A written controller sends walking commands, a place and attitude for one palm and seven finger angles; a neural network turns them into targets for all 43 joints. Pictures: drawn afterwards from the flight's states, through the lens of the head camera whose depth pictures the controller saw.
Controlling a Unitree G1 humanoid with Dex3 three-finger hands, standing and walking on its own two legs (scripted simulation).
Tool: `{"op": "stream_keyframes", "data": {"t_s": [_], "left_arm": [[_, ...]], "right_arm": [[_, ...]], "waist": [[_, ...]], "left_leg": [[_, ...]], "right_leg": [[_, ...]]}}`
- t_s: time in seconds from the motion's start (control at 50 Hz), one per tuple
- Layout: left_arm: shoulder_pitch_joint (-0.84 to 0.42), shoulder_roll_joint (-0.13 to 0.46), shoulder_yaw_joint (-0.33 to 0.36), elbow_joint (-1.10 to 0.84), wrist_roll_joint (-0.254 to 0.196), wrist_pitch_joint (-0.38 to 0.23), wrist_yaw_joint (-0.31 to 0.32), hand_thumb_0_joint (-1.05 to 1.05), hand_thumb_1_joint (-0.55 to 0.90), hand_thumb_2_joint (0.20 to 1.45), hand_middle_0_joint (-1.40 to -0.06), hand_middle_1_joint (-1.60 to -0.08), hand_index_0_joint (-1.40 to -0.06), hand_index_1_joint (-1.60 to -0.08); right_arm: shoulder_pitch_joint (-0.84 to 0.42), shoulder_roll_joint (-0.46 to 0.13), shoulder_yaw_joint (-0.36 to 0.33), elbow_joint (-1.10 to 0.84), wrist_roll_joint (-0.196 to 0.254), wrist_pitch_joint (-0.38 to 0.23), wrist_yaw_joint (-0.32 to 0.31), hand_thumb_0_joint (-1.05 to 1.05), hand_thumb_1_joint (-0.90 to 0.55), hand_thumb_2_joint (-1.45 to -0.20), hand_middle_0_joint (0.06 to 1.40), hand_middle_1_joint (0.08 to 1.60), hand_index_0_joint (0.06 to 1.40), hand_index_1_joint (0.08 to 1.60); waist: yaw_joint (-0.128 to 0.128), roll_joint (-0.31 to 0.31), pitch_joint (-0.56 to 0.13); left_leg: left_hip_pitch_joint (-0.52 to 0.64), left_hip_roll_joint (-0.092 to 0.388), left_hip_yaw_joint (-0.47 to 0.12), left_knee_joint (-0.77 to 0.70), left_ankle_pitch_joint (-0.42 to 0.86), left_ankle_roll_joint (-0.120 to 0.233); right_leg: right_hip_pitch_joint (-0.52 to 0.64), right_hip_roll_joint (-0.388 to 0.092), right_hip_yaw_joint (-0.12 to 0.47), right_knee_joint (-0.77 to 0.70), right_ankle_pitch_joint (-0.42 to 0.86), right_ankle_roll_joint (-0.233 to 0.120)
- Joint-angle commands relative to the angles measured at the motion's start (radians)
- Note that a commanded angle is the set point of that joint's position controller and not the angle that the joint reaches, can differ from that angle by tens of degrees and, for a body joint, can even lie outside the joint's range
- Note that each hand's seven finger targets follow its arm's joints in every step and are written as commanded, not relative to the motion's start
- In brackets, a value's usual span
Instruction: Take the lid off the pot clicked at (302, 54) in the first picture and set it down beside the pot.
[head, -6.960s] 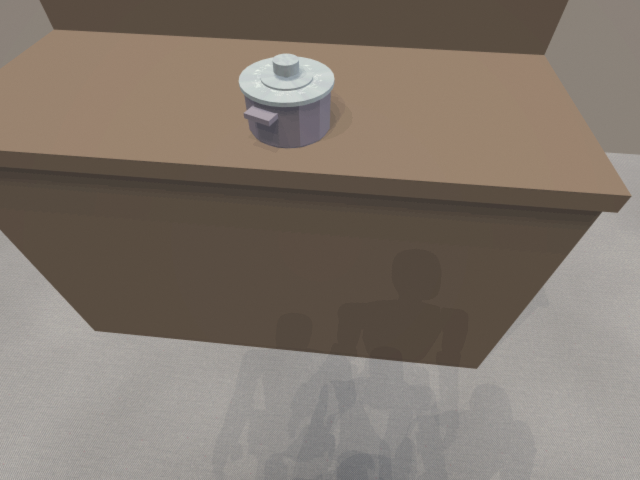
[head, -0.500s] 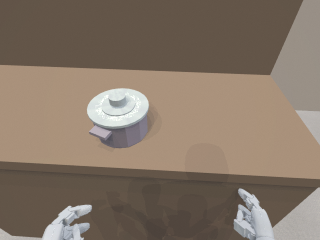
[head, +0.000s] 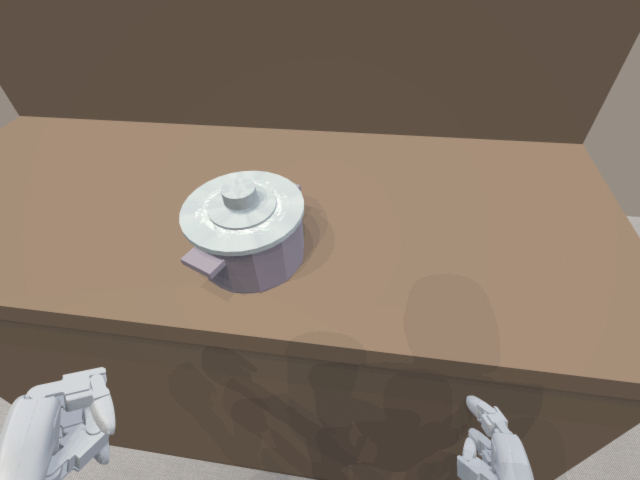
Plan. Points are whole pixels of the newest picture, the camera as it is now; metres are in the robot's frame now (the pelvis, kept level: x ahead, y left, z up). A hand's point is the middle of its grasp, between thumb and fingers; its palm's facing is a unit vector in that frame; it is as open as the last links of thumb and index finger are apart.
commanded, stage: raise the hand higher, near the body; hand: left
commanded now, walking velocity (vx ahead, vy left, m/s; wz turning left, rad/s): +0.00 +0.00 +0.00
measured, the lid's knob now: (239, 193) +0.42 +0.17 +0.16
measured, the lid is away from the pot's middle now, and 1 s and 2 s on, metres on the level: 0.00 0.00 0.00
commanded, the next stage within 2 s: reach forward and open the fingers in 0.68 s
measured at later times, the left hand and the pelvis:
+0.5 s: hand (89, 372) +0.17 +0.24 +0.14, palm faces +0.31 -0.83 -0.46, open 3.1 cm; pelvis +0.01 +0.01 +0.00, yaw -1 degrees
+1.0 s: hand (69, 332) +0.19 +0.26 +0.17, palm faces +0.17 -0.16 -0.97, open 2.9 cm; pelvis -0.01 +0.02 -0.01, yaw -2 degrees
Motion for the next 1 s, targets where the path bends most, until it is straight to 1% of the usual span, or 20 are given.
{"op": "stream_keyframes", "data": {"t_s": [0.0,0.02,0.04,0.12,0.14,0.22,0.24,0.32,0.34,0.42,0.44,0.5,0.72,0.76,0.78,0.8,0.84,0.88,0.92,0.98], "left_arm": [[-0.022,0.156,0.117,-0.247,-0.003,-0.068,0.012,0.000,0.900,0.900,-1.300,-1.500,-1.300,-1.500],[-0.012,0.189,0.161,-0.251,-0.003,-0.065,0.020,0.000,0.900,0.900,-1.300,-1.500,-1.300,-1.500],[0.008,0.148,0.131,-0.251,-0.005,-0.070,0.016,0.000,0.900,0.900,-1.300,-1.500,-1.300,-1.500],[0.015,0.188,0.176,-0.283,-0.008,-0.062,0.019,0.000,0.900,0.900,-1.300,-1.500,-1.300,-1.500],[0.016,0.143,0.134,-0.277,-0.008,-0.066,0.014,0.000,0.900,0.900,-1.300,-1.500,-1.300,-1.500],[-0.041,0.212,0.194,-0.338,-0.013,-0.069,0.024,0.000,0.900,0.900,-1.300,-1.500,-1.300,-1.500],[-0.031,0.160,0.143,-0.348,-0.011,-0.076,0.018,0.000,0.900,0.900,-1.300,-1.500,-1.300,-1.500],[-0.042,0.209,0.201,-0.348,-0.016,-0.074,0.026,0.000,0.900,0.900,-1.300,-1.500,-1.300,-1.500],[-0.029,0.165,0.164,-0.333,-0.014,-0.078,0.021,0.000,0.900,0.900,-1.300,-1.500,-1.300,-1.500],[-0.095,0.217,0.206,-0.406,-0.019,-0.089,0.028,0.000,0.900,0.900,-1.300,-1.500,-1.300,-1.500],[-0.074,0.178,0.175,-0.376,-0.017,-0.093,0.025,0.000,0.900,0.900,-1.300,-1.500,-1.300,-1.500],[-0.108,0.192,0.193,-0.346,-0.023,-0.092,0.023,0.000,0.900,0.900,-1.300,-1.500,-1.300,-1.500],[-0.258,0.238,0.246,-0.420,-0.038,-0.124,0.033,0.000,0.900,0.900,-1.300,-1.500,-1.300,-1.500],[-0.261,0.218,0.231,-0.405,-0.040,-0.127,0.028,0.000,0.900,0.900,-1.300,-1.500,-1.300,-1.500],[-0.269,0.455,0.179,-0.470,0.355,-0.027,0.050,0.000,0.868,0.921,-1.292,-1.465,-1.292,-1.465],[-0.288,0.363,0.173,-0.520,0.350,0.031,0.062,0.000,0.836,0.942,-1.284,-1.429,-1.284,-1.429],[-0.236,0.440,0.201,-0.483,0.501,0.119,0.067,0.000,0.775,0.984,-1.270,-1.358,-1.270,-1.358],[-0.249,0.510,0.208,-0.436,0.599,0.183,0.031,0.000,0.713,1.026,-1.255,-1.287,-1.255,-1.287],[-0.282,0.603,0.247,-0.441,0.647,0.215,-0.017,0.000,0.651,1.068,-1.240,-1.216,-1.240,-1.216],[-0.307,0.659,0.231,-0.363,0.692,0.236,-0.116,0.000,0.552,1.131,-1.214,-1.110,-1.214,-1.110]], "right_arm": [[-0.178,-0.113,-0.037,-0.194,0.001,-0.068,-0.006,0.000,-0.900,-0.900,0.200,0.300,0.200,0.300],[-0.189,-0.116,-0.040,-0.189,0.005,-0.068,-0.007,0.000,-0.900,-0.900,0.200,0.300,0.200,0.300],[-0.178,-0.100,-0.036,-0.189,0.001,-0.069,-0.005,0.000,-0.900,-0.900,0.200,0.300,0.200,0.300],[-0.190,-0.116,-0.039,-0.192,0.006,-0.062,-0.003,0.000,-0.900,-0.900,0.200,0.300,0.200,0.300],[-0.178,-0.101,-0.035,-0.189,0.003,-0.061,0.000,0.000,-0.900,-0.900,0.200,0.300,0.200,0.300],[-0.188,-0.124,-0.036,-0.196,0.008,-0.060,-0.002,0.000,-0.900,-0.900,0.200,0.300,0.200,0.300],[-0.177,-0.108,-0.031,-0.197,0.005,-0.065,0.001,0.000,-0.900,-0.900,0.200,0.300,0.200,0.300],[-0.186,-0.124,-0.038,-0.195,0.011,-0.059,0.000,0.000,-0.900,-0.900,0.200,0.300,0.200,0.300],[-0.180,-0.107,-0.034,-0.188,0.005,-0.058,0.003,0.000,-0.900,-0.900,0.200,0.300,0.200,0.300],[-0.185,-0.129,-0.031,-0.195,0.011,-0.060,0.005,0.000,-0.900,-0.900,0.200,0.300,0.200,0.300],[-0.179,-0.110,-0.029,-0.188,0.007,-0.060,0.007,0.000,-0.900,-0.900,0.200,0.300,0.200,0.300],[-0.179,-0.122,-0.031,-0.188,0.011,-0.052,0.008,0.000,-0.900,-0.900,0.200,0.300,0.200,0.300],[-0.190,-0.137,-0.025,-0.176,0.010,-0.056,0.011,0.000,-0.900,-0.900,0.200,0.300,0.200,0.300],[-0.184,-0.131,-0.024,-0.178,0.009,-0.055,0.013,0.000,-0.900,-0.900,0.200,0.300,0.200,0.300],[-0.193,-0.211,-0.014,-0.217,-0.031,0.013,0.024,0.000,-0.900,-0.900,0.200,0.300,0.200,0.300],[-0.204,-0.167,-0.018,-0.266,-0.024,0.053,0.039,0.000,-0.900,-0.900,0.200,0.300,0.200,0.300],[-0.216,-0.167,-0.022,-0.285,-0.016,0.118,0.054,0.000,-0.900,-0.900,0.200,0.300,0.200,0.300],[-0.228,-0.188,-0.017,-0.307,-0.007,0.183,0.062,0.000,-0.900,-0.900,0.200,0.300,0.200,0.300],[-0.275,-0.199,-0.014,-0.329,0.017,0.204,0.068,0.000,-0.900,-0.900,0.200,0.300,0.200,0.300],[-0.244,-0.207,-0.013,-0.322,0.027,0.217,0.075,0.000,-0.900,-0.900,0.200,0.300,0.200,0.300]], "waist": [[0.008,-0.033,-0.029],[0.016,-0.015,-0.026],[0.008,-0.026,-0.031],[0.021,-0.001,-0.047],[0.007,-0.012,-0.044],[0.017,-0.002,-0.043],[0.006,0.016,-0.044],[0.017,-0.012,-0.060],[0.008,-0.021,-0.042],[0.014,0.025,-0.065],[0.008,0.001,-0.046],[0.008,-0.033,-0.030],[0.006,0.013,-0.042],[0.005,-0.011,-0.048],[0.026,0.086,-0.082],[0.025,0.111,-0.084],[0.050,0.112,-0.083],[0.044,0.034,-0.094],[0.048,0.067,-0.134],[0.046,0.049,-0.187]], "left_leg": [[0.113,0.004,0.023,-0.049,0.136,0.030],[0.120,0.004,0.028,-0.041,0.140,0.029],[0.113,0.001,0.025,-0.043,0.149,0.029],[0.127,0.008,0.028,-0.036,0.194,0.026],[0.118,0.004,0.026,-0.040,0.190,0.027],[0.132,0.011,0.024,-0.041,0.184,0.023],[0.134,0.009,0.022,-0.041,0.190,0.024],[0.138,0.016,0.020,-0.046,0.188,0.022],[0.125,0.011,0.021,-0.047,0.187,0.023],[0.138,0.019,0.015,-0.048,0.183,0.016],[0.129,0.016,0.012,-0.053,0.174,0.019],[0.130,0.024,0.008,-0.069,0.146,0.017],[0.141,0.025,0.007,-0.069,0.111,0.014],[0.151,0.030,0.003,-0.075,0.113,0.014],[0.023,0.004,0.033,-0.036,0.175,0.020],[-0.006,0.006,0.042,-0.031,0.206,0.014],[-0.043,0.008,0.041,-0.023,0.181,0.010],[-0.048,0.004,0.041,-0.006,0.161,0.014],[-0.031,0.007,0.033,0.014,0.149,0.015],[-0.025,0.006,0.015,0.012,0.174,0.022]], "right_leg": [[-0.132,-0.029,-0.014,-0.107,0.131,0.013],[-0.138,-0.026,-0.007,-0.114,0.144,0.011],[-0.123,-0.025,-0.016,-0.106,0.156,0.010],[-0.112,-0.025,-0.008,-0.098,0.212,0.010],[-0.106,-0.025,-0.019,-0.092,0.210,0.010],[-0.116,-0.022,-0.010,-0.103,0.197,0.010],[-0.111,-0.023,-0.017,-0.095,0.202,0.008],[-0.105,-0.020,-0.014,-0.090,0.197,0.008],[-0.107,-0.021,-0.022,-0.091,0.202,0.007],[-0.102,-0.021,-0.012,-0.087,0.187,0.004],[-0.110,-0.019,-0.022,-0.088,0.177,0.004],[-0.122,-0.020,-0.020,-0.095,0.137,0.006],[-0.114,-0.021,-0.003,-0.103,0.114,0.000],[-0.114,-0.022,-0.008,-0.105,0.104,0.000],[-0.143,-0.012,0.011,-0.019,0.150,0.003],[-0.142,-0.016,-0.029,0.005,0.150,-0.008],[-0.142,-0.001,-0.009,0.024,0.127,-0.021],[-0.158,-0.002,0.009,0.022,0.108,-0.017],[-0.147,-0.006,0.032,0.021,0.128,-0.014],[-0.149,-0.016,0.016,0.019,0.148,0.006]]}}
